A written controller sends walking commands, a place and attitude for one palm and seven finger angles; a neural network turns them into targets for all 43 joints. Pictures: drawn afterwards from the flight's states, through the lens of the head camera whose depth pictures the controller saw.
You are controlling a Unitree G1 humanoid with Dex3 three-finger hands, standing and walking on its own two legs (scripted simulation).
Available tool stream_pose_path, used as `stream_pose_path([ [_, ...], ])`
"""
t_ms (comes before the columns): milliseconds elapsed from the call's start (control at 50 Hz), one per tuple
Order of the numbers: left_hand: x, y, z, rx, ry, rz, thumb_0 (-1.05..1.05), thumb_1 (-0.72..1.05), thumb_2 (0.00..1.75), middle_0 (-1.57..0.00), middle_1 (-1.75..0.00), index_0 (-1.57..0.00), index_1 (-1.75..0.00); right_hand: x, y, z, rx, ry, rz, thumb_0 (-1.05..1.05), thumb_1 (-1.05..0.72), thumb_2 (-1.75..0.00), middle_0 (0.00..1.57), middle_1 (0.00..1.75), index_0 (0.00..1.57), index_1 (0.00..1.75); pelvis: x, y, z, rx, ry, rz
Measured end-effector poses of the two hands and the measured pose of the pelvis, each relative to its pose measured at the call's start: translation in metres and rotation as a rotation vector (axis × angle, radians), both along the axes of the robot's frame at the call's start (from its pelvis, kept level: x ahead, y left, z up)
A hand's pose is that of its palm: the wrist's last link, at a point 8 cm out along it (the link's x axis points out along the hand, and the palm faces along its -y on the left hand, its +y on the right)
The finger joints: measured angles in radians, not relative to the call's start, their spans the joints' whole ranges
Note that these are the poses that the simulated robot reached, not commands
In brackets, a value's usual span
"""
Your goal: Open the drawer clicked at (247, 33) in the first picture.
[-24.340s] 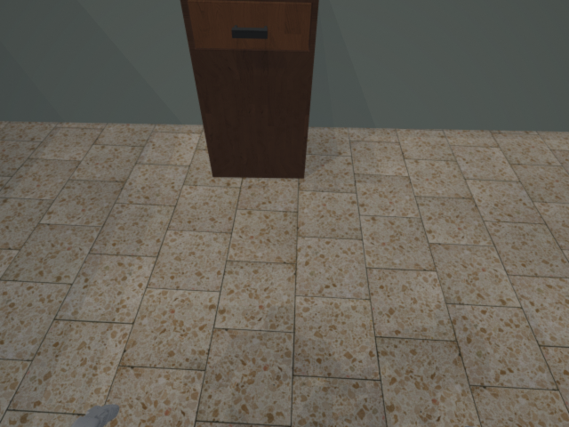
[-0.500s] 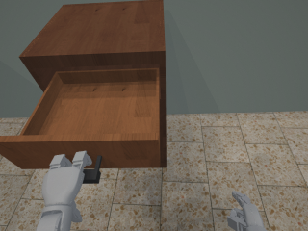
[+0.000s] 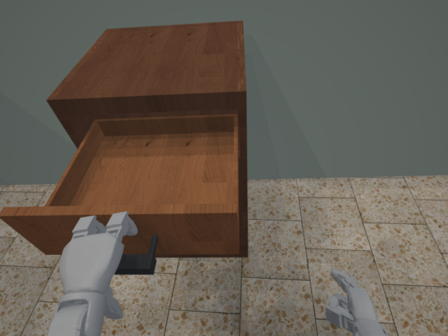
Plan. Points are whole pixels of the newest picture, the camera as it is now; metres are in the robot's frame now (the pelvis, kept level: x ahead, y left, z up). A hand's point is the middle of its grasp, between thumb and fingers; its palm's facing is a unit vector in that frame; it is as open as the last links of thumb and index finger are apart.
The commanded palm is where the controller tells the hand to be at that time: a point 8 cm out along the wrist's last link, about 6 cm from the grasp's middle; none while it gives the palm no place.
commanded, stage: lift the hand off the handle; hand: left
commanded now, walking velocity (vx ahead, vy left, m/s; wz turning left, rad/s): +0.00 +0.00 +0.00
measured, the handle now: (123, 252) +0.25 +0.24 +0.00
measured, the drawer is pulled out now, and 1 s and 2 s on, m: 0.30 0.30 0.30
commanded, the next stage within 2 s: draw the hand back to the body in 0.88 s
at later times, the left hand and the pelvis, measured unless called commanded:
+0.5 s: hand (83, 243) +0.22 +0.25 +0.11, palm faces +0.08 -0.09 -0.99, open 13.8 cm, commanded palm +0.18 +0.24 +0.17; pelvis +0.01 +0.00 +0.02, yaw +0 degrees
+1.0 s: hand (89, 231) +0.22 +0.23 +0.14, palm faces +0.08 -0.14 -0.99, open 13.8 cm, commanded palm +0.18 +0.23 +0.21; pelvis +0.00 +0.01 +0.03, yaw +0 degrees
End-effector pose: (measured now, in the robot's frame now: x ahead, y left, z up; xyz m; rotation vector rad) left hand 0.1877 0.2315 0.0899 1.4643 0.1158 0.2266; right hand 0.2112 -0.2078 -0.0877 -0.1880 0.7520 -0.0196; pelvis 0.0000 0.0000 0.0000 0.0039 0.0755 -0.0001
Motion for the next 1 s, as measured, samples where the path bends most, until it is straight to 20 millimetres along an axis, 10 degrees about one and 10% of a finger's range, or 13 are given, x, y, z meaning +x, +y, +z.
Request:
stream_pose_path([
  [820, 0.012, 0.019, 0.116, -0.005, -0.073, -0.027, 0.0, -0.49, 0.3, -0.32, -1.21, -0.32, -1.2, 0.023, 0.02, 0.028, 0.038, -0.003, 0.079, 0.01, -0.9, -0.9, 0.2, 0.3, 0.2, 0.3, 0.007, 0.007, 0.025, -0.004, -0.103, 0.008],
  [1000, 0.007, -0.001, 0.105, -0.046, -0.006, -0.077, -0.01, -0.49, 0.3, -0.32, -1.21, -0.32, -1.2, 0.025, 0.032, 0.031, 0.073, -0.017, 0.108, 0.01, -0.9, -0.9, 0.2, 0.3, 0.2, 0.3, 0.004, 0.009, 0.026, -0.001, -0.106, 0.006],
])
